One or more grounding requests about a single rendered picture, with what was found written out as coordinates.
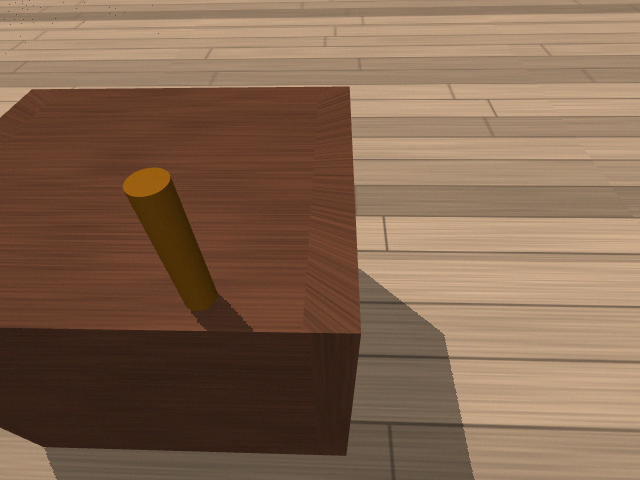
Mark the can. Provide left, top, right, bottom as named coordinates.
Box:
left=123, top=167, right=217, bottom=311

